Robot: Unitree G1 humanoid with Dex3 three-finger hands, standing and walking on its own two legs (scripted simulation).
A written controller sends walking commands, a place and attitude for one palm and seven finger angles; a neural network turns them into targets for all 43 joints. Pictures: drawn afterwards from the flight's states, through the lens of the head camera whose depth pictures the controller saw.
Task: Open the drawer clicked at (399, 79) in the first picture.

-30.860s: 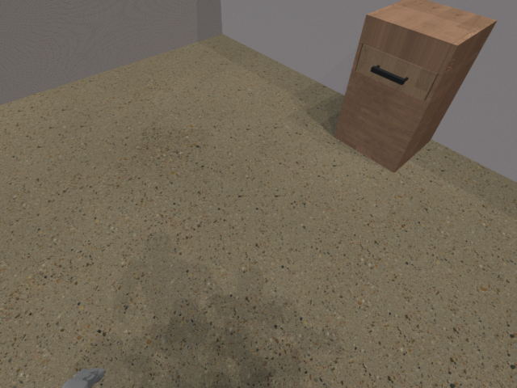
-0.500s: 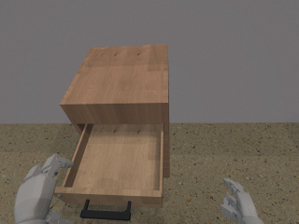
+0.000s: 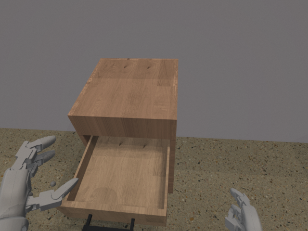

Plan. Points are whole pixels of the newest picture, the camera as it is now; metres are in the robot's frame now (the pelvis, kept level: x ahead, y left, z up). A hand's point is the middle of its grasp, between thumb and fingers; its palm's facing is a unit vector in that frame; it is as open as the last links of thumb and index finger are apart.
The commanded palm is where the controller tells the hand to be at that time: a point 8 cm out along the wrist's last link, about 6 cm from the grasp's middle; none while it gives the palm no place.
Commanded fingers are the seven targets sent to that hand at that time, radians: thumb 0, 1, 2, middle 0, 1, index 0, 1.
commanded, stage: draw the hand back to the body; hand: left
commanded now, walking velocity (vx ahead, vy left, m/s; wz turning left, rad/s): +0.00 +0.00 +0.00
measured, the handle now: (109, 225) +0.19 +0.20 -0.25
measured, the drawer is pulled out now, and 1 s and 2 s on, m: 0.30 0.30 0.30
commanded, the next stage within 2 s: step back with the hand held close in 0.44 s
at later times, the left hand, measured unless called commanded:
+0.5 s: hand (44, 177) +0.17 +0.23 +0.15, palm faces +0.38 -0.83 -0.41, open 7.5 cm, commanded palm +0.13 +0.27 +0.18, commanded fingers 0.00 0.90 0.90 -0.20 -0.30 -0.20 -0.30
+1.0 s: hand (25, 189) +0.15 +0.25 +0.16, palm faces +0.30 -0.80 -0.52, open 7.4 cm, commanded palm +0.09 +0.29 +0.18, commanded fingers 0.00 0.90 0.90 -0.20 -0.30 -0.20 -0.30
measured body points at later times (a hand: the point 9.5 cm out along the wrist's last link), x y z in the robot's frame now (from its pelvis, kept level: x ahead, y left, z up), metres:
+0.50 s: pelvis -0.01 -0.01 +0.00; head -0.01 -0.03 +0.45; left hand +0.15 +0.27 +0.18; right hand +0.19 -0.23 -0.08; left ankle -0.03 +0.11 -0.74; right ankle -0.04 -0.10 -0.74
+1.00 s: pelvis -0.04 +0.01 +0.00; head +0.00 +0.01 +0.45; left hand +0.13 +0.29 +0.18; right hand +0.15 -0.23 -0.08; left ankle -0.03 +0.11 -0.74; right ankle -0.04 -0.10 -0.74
